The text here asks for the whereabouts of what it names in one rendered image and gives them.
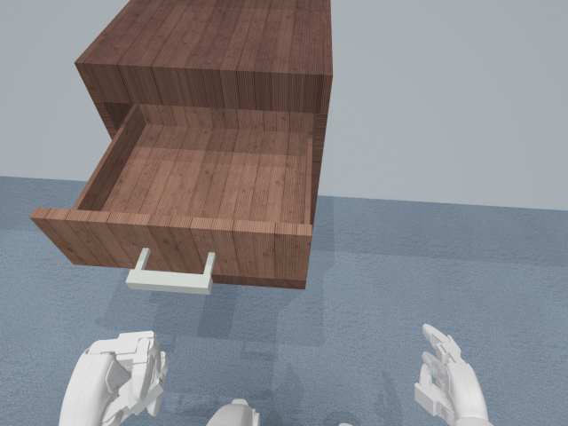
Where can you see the drawer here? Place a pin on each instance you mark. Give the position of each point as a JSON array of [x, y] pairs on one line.
[[184, 181]]

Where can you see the handle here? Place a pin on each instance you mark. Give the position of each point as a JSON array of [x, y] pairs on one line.
[[170, 281]]

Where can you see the robot left hand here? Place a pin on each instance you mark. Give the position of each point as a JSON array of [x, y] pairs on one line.
[[129, 366]]

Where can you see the left robot thigh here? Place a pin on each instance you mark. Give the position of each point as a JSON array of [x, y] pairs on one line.
[[235, 415]]

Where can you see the robot right hand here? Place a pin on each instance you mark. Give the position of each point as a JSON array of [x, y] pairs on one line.
[[455, 381]]

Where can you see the cabinet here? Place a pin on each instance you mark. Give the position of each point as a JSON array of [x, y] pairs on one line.
[[269, 55]]

